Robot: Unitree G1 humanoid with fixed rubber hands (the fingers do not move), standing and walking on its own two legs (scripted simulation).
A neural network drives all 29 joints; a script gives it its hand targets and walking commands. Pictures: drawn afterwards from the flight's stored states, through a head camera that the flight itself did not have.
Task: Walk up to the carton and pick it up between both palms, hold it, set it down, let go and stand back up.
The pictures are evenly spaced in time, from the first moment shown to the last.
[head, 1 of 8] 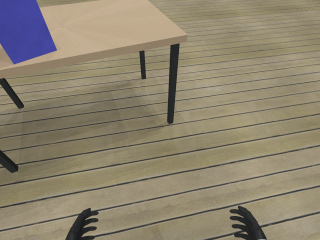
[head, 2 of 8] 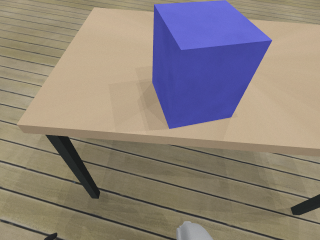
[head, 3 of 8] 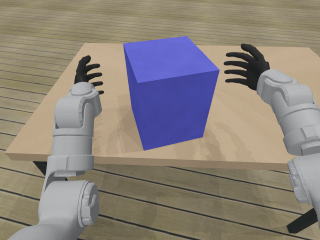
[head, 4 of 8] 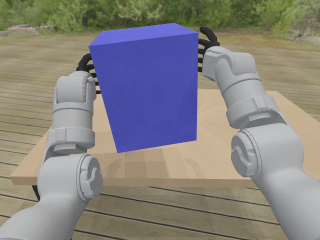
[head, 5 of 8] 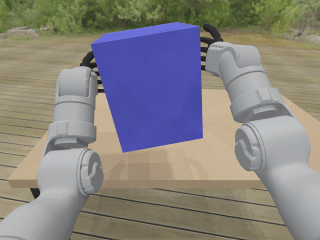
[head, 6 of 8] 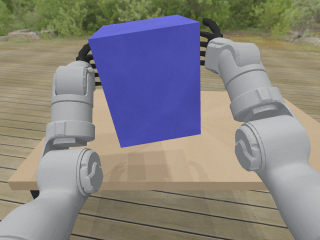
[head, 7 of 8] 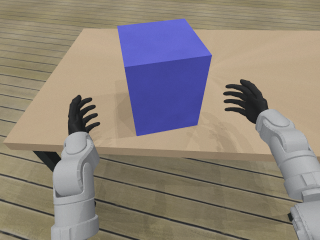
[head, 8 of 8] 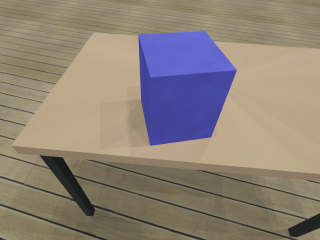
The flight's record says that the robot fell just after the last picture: no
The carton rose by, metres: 0.23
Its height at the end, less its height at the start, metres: +0.00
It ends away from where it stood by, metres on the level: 0.02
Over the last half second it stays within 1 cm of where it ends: yes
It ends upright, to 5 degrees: yes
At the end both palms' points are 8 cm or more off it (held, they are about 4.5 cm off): yes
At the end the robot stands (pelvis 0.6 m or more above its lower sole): yes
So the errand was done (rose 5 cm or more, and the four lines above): yes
